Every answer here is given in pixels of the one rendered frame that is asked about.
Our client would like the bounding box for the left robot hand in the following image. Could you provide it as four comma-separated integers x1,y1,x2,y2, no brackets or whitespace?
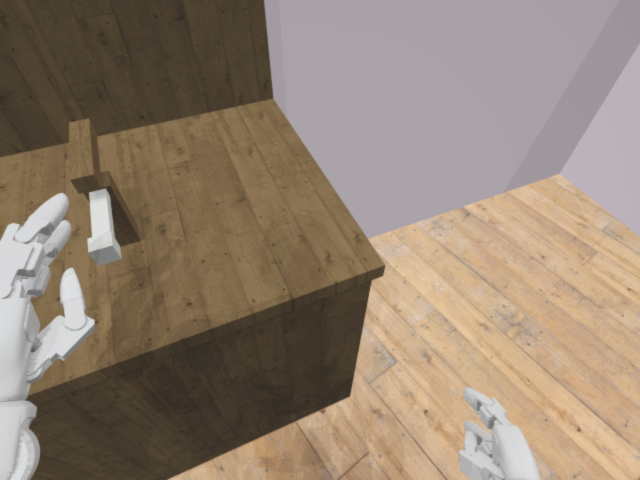
0,193,94,402

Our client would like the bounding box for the counter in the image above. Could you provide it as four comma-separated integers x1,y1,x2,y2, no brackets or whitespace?
0,0,385,480

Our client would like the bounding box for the right robot hand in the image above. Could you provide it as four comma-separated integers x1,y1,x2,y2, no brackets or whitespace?
459,387,540,480

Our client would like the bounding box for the tap lever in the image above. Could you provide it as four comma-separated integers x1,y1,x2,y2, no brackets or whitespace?
87,188,121,266

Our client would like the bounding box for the robot left forearm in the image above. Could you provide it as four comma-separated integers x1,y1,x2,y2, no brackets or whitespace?
0,401,40,480

